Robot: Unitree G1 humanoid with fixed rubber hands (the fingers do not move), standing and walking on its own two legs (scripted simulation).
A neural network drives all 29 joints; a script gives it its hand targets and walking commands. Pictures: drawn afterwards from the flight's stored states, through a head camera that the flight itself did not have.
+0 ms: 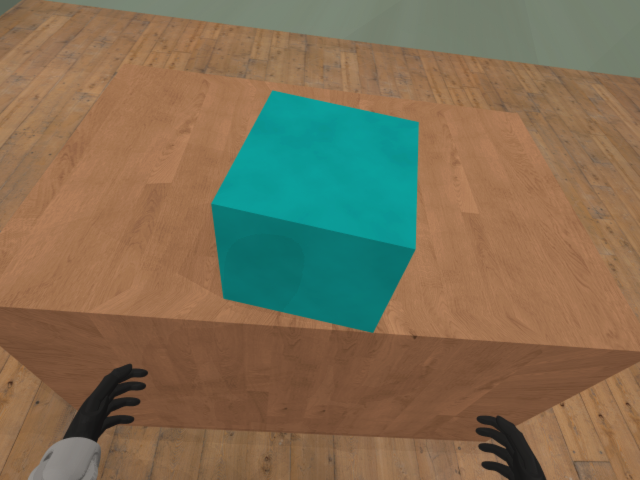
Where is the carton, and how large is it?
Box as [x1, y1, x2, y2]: [211, 90, 418, 332]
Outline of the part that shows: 272,90 211,203 223,298 372,332 415,249 418,122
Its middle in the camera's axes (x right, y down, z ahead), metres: +0.00 -0.05 +0.64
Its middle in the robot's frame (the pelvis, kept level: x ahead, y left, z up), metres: +0.53 +0.01 +0.01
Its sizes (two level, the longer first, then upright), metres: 0.287 0.256 0.224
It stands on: a pedestal, 0.67 m high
